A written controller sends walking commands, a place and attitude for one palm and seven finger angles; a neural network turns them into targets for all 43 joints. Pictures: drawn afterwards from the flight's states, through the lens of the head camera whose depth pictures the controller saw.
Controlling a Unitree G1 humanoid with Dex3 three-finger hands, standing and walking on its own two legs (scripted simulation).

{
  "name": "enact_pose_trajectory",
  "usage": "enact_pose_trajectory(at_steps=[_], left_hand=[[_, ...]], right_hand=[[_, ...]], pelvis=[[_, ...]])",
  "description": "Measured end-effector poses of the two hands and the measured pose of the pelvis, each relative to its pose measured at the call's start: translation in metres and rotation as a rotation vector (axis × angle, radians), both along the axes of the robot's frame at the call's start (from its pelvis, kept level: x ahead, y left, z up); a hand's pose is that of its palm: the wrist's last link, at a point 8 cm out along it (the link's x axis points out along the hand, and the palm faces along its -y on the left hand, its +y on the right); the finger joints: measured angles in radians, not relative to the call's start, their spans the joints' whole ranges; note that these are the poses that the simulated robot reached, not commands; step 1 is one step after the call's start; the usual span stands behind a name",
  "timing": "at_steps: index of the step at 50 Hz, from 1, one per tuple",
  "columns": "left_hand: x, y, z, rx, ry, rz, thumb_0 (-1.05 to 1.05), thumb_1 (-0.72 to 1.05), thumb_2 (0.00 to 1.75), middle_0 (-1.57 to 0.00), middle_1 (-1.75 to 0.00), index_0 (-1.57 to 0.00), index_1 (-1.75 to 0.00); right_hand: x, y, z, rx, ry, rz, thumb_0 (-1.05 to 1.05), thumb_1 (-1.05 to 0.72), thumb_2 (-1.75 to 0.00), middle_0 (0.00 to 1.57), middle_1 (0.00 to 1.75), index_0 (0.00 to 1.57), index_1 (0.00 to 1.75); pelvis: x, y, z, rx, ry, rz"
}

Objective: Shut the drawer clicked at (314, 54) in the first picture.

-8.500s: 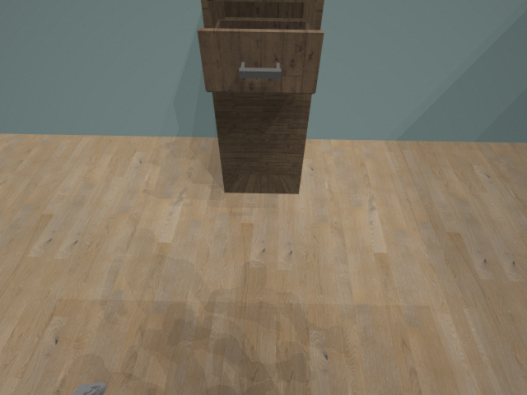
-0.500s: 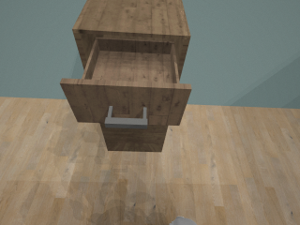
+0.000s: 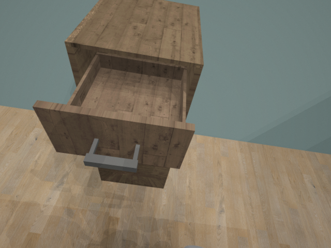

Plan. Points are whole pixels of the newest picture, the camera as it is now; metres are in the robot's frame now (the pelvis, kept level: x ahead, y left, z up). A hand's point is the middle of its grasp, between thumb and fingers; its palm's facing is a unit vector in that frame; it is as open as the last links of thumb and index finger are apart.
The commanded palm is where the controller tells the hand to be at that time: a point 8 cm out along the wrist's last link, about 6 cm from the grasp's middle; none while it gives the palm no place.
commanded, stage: shuffle to correct the standing spot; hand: left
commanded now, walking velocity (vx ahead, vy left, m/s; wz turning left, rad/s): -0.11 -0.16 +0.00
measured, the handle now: (114, 154) +0.31 +0.15 +0.05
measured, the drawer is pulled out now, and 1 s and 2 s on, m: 0.24 0.24 0.24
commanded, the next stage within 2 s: come to a stop and stand still in 1.48 s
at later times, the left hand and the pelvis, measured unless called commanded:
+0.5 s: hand out of the picture +0.05 +0.06 -0.16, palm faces +0.00 -0.97 -0.24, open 7.4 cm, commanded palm none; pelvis -0.03 -0.12 +0.00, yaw +0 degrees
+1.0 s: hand out of the picture -0.13 +0.14 -0.16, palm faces +0.11 -0.96 -0.25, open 7.4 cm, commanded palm none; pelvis -0.14 -0.07 +0.01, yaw +1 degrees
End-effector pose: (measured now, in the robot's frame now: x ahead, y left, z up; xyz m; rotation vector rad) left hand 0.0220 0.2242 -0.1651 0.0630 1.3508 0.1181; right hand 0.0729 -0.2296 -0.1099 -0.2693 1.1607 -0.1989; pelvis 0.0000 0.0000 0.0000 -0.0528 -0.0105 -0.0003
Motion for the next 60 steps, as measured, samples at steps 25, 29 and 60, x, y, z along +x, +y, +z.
enact_pose_trajectory(at_steps=[25,29,60], left_hand=[[0.017,-0.116,0.037,0.136,-0.115,-0.072,0.0,0.91,0.9,-0.2,-0.3,-0.2,-0.3],[0.009,-0.128,0.035,0.107,-0.174,-0.043,0.0,0.91,0.9,-0.21,-0.3,-0.2,-0.3],[-0.172,-0.067,0.032,0.109,0.023,0.006,0.0,0.91,0.9,-0.2,-0.3,-0.19,-0.3]], right_hand=[[-0.074,-0.147,-0.036,0.084,0.177,-0.128,0.01,-0.91,-0.9,0.2,0.3,0.2,0.29],[-0.079,-0.141,-0.029,0.098,0.158,-0.083,0.01,-0.91,-0.9,0.2,0.3,0.2,0.29],[-0.24,-0.057,-0.04,0.175,0.233,-0.079,0.01,-0.9,-0.89,0.2,0.3,0.2,0.3]], pelvis=[[-0.033,-0.122,0.0,0.073,-0.001,-0.002],[-0.05,-0.129,0.001,0.071,-0.01,0.014],[-0.143,-0.072,0.002,0.083,0.014,0.006]])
